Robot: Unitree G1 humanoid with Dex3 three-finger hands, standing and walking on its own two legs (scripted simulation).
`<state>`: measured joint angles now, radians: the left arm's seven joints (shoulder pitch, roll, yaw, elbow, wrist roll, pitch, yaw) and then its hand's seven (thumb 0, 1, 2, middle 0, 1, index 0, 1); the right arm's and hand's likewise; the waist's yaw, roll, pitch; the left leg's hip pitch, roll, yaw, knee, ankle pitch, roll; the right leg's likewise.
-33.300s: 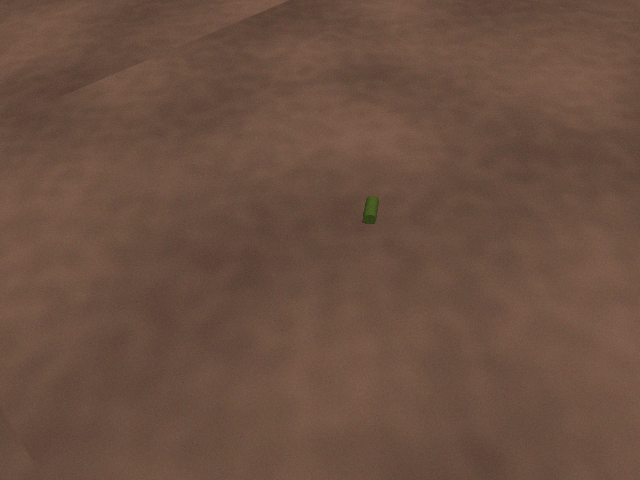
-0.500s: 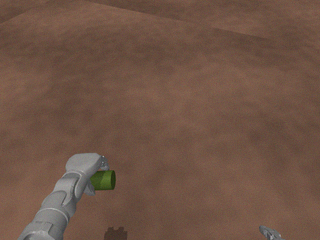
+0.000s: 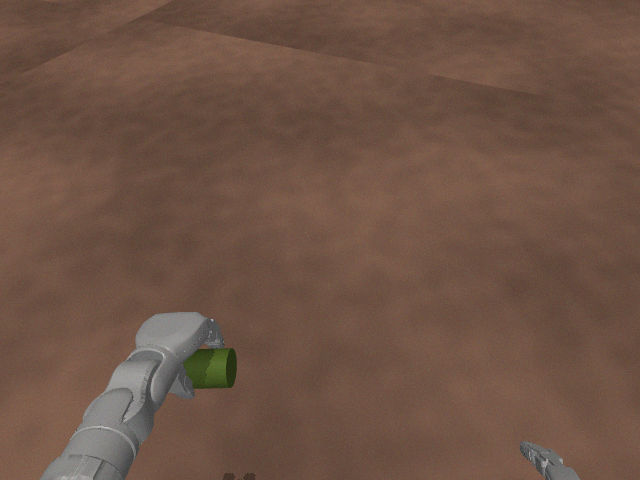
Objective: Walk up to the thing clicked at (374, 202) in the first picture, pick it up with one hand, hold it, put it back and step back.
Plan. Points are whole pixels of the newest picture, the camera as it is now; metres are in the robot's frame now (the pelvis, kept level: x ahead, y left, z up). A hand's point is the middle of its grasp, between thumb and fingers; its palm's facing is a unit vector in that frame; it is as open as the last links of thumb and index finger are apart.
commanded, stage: hold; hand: left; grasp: from above
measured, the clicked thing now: (192, 368) +0.31 +0.22 -0.08
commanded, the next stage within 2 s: crouch in 1.20 s
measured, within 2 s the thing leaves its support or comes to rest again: neither
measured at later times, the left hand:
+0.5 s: hand (174, 381) +0.27 +0.22 -0.03, palm faces -0.46 -0.02 -0.89, open 8.3 cm
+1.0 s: hand (176, 378) +0.27 +0.22 -0.02, palm faces -0.46 -0.02 -0.89, open 8.4 cm
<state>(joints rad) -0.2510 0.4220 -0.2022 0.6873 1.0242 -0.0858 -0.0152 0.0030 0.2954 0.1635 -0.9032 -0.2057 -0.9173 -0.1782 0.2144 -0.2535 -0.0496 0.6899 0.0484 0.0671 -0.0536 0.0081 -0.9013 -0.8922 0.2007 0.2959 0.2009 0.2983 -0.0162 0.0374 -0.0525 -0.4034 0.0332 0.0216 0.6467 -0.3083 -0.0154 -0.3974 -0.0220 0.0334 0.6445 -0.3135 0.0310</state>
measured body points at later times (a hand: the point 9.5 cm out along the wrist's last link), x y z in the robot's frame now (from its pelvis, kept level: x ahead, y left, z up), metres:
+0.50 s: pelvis -0.02 +0.00 +0.01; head -0.02 -0.02 +0.46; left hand +0.29 +0.22 +0.02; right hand +0.12 -0.26 -0.11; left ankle +0.01 +0.13 -0.72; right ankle +0.01 -0.14 -0.72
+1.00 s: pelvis -0.02 +0.00 +0.01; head -0.01 -0.02 +0.46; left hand +0.29 +0.22 +0.03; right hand +0.14 -0.25 -0.10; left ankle +0.01 +0.13 -0.72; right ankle +0.01 -0.14 -0.72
